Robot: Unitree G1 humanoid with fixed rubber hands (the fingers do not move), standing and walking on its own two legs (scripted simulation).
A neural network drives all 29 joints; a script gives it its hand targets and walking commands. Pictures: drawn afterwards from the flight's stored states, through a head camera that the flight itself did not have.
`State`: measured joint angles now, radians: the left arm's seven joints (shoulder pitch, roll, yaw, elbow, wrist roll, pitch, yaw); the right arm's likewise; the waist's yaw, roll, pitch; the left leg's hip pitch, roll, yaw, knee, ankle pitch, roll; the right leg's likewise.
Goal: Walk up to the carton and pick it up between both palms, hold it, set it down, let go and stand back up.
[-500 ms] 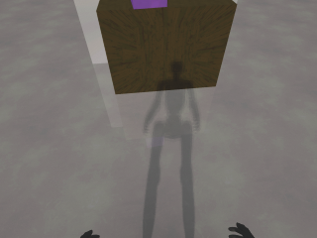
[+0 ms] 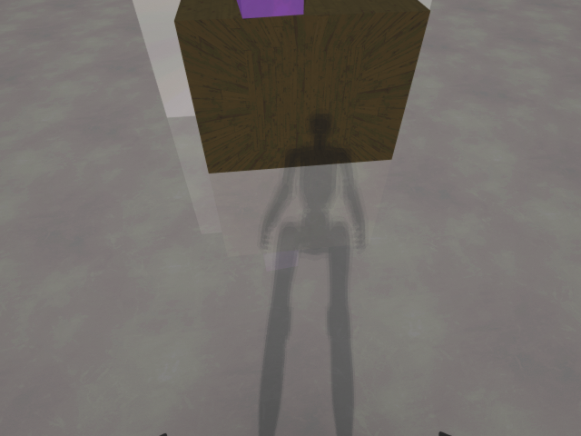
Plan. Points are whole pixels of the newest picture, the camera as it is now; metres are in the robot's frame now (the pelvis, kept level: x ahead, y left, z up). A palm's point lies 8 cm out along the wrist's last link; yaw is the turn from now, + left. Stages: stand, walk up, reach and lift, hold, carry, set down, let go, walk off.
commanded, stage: stand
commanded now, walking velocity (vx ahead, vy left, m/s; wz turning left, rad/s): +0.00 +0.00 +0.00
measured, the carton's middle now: out of the picture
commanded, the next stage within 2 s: walk up in 1.28 s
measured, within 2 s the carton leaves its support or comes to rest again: neither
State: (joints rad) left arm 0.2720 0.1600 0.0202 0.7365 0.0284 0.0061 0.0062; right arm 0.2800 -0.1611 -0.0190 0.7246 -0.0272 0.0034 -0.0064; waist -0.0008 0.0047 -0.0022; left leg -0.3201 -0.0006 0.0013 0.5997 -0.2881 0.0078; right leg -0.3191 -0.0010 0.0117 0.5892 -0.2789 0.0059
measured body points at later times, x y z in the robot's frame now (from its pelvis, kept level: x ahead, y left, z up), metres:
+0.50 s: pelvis +0.00 +0.00 +0.00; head +0.01 +0.00 +0.45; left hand +0.07 +0.23 -0.13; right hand +0.08 -0.23 -0.13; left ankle +0.02 +0.12 -0.73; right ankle +0.02 -0.13 -0.73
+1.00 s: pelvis +0.00 +0.00 +0.01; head +0.00 +0.00 +0.46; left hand +0.02 +0.22 -0.14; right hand +0.03 -0.23 -0.14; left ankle +0.02 +0.12 -0.73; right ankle +0.02 -0.13 -0.73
